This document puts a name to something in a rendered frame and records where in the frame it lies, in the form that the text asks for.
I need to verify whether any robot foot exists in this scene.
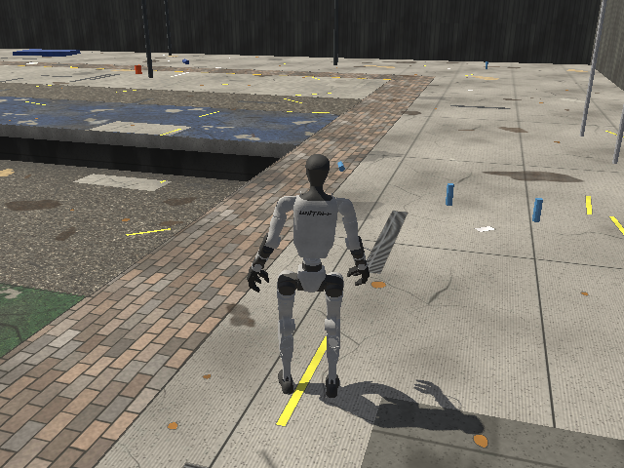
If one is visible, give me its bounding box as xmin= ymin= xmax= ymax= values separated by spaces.
xmin=326 ymin=375 xmax=339 ymax=398
xmin=278 ymin=370 xmax=293 ymax=394

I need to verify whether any robot left hand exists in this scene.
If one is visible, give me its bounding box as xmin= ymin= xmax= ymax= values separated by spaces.
xmin=247 ymin=267 xmax=269 ymax=293

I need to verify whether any robot right forearm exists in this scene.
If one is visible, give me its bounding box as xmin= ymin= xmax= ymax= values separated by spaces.
xmin=350 ymin=236 xmax=368 ymax=270

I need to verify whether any right robot foot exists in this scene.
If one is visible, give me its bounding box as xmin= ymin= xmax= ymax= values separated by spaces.
xmin=326 ymin=375 xmax=339 ymax=398

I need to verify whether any robot right hand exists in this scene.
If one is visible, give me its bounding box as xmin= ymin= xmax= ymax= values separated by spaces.
xmin=347 ymin=266 xmax=370 ymax=286

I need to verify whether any robot left upper arm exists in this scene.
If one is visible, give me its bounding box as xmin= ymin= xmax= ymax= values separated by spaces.
xmin=264 ymin=196 xmax=296 ymax=249

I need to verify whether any robot right upper arm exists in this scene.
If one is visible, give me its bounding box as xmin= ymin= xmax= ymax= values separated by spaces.
xmin=336 ymin=197 xmax=361 ymax=251

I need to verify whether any robot left forearm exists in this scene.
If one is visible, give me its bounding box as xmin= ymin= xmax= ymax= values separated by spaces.
xmin=252 ymin=233 xmax=274 ymax=272

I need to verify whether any left robot foot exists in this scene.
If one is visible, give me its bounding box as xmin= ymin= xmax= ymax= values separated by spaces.
xmin=278 ymin=370 xmax=293 ymax=394

